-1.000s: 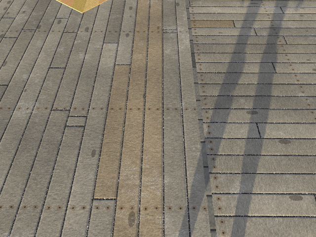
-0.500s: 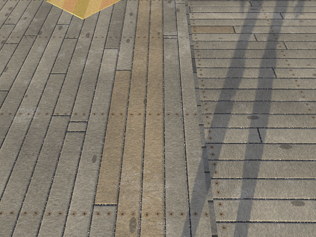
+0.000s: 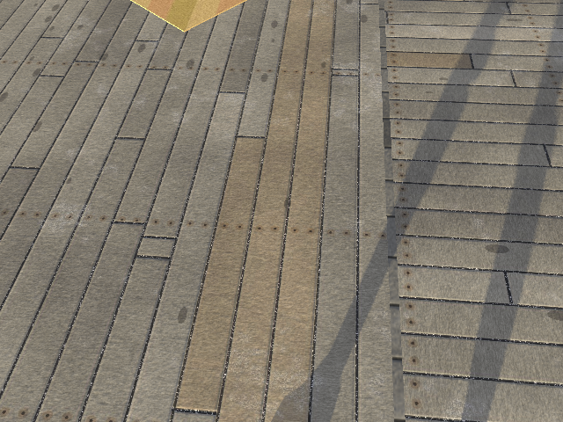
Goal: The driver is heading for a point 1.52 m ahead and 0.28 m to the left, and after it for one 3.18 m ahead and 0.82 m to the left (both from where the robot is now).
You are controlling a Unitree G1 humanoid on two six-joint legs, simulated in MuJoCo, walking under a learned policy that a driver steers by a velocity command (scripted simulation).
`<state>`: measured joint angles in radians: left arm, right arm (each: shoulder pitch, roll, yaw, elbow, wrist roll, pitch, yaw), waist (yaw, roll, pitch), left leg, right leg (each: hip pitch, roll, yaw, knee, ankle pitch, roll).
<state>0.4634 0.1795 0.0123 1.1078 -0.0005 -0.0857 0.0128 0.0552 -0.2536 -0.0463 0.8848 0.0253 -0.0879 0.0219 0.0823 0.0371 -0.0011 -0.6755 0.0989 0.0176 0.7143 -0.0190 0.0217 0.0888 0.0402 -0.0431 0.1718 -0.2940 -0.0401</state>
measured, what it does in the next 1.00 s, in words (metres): walks ahead: left foot, then right foot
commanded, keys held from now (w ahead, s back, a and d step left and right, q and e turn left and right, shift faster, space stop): w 1.00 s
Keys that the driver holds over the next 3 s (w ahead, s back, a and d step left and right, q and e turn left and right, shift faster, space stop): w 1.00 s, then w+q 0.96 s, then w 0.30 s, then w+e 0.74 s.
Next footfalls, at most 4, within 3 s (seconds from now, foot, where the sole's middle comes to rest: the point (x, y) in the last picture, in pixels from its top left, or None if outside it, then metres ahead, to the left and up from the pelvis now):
0.14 left None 0.29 0.13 -0.78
0.70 right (368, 383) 0.60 -0.10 -0.78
1.24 left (278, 271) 0.91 0.14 -0.78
1.74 right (326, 190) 1.23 0.01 -0.78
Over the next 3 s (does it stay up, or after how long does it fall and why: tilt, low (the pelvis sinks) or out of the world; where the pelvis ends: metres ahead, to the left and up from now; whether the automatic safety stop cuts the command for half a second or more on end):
stays up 1.63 0.38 0.00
